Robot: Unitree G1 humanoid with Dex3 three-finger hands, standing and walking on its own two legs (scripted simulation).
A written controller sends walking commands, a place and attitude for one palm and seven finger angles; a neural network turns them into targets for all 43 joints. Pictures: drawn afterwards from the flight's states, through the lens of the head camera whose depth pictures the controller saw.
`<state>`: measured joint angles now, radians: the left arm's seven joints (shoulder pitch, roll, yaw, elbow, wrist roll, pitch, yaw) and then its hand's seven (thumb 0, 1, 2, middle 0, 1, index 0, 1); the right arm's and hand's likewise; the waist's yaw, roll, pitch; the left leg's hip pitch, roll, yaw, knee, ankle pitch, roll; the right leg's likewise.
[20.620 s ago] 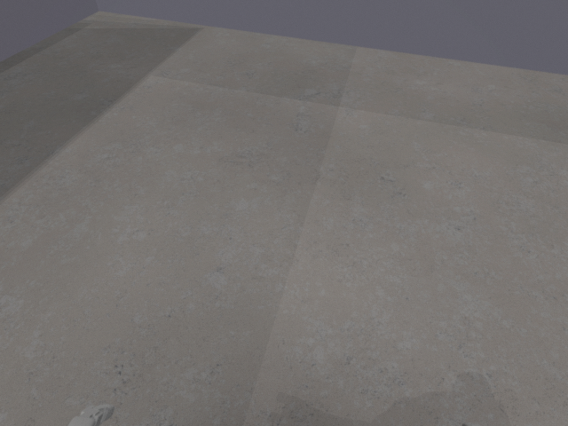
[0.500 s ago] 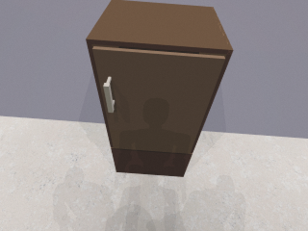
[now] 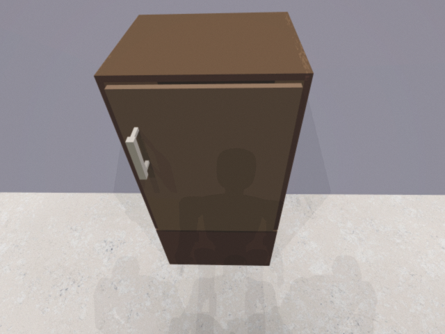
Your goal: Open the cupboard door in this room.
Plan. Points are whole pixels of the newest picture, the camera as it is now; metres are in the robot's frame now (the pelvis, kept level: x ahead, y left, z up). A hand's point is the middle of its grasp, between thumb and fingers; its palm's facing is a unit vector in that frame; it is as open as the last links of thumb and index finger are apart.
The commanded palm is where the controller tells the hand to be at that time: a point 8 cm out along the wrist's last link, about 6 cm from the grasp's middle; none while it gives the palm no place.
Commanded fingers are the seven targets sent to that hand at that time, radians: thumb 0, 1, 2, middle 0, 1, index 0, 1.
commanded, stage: look again from close up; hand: left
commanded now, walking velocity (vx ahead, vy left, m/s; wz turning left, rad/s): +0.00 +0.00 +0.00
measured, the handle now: (139, 154) +0.53 +0.25 +0.01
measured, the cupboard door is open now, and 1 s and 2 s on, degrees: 0 0 0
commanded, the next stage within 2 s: raise the hand with hooked fingers in 0.12 s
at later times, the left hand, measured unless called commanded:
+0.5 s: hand (135, 281) +0.21 +0.17 +0.01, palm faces +0.13 -0.99 -0.04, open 7.9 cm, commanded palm +0.12 +0.22 -0.05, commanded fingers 0.00 0.55 0.75 -0.23 -0.53 -0.23 -0.53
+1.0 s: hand (117, 306) +0.18 +0.21 -0.03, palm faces -0.07 -1.00 -0.01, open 10.8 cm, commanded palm +0.15 +0.27 -0.02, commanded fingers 0.00 -0.03 0.50 -0.27 -0.90 -0.27 -0.90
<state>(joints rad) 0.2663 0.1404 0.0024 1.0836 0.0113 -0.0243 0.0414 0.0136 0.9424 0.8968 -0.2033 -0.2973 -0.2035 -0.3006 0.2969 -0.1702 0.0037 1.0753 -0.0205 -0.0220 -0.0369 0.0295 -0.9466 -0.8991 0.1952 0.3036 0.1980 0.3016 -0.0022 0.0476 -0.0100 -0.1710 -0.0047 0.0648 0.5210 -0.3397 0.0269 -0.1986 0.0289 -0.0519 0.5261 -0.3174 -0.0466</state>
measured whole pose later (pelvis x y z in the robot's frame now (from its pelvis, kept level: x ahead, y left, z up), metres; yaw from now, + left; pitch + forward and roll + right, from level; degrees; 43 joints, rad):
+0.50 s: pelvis -0.03 -0.02 -0.03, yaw +1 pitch +8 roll +2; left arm 0.24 0.18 0.15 0.25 -0.22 -0.43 -0.13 0.02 0.78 0.84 -0.21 -0.39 -0.21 -0.39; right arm 0.19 -0.28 -0.04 0.70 0.01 -0.27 -0.05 0.02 -0.92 -0.90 0.20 0.30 0.20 0.30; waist -0.02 -0.01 -0.11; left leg -0.51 -0.01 0.05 0.76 -0.38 0.00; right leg -0.56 0.01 -0.07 0.81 -0.39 -0.07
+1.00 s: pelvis -0.08 +0.01 -0.07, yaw +1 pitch +12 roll -2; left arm 0.17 0.30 0.19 0.18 -0.30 -0.25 -0.36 0.01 0.19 0.59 -0.25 -0.75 -0.25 -0.76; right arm 0.26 -0.19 0.09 0.56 0.04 -0.21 -0.06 0.02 -0.90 -0.90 0.20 0.30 0.21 0.30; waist -0.02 0.04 -0.10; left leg -0.82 0.00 0.01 1.08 -0.47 0.04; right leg -0.81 0.02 -0.11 1.02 -0.42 -0.05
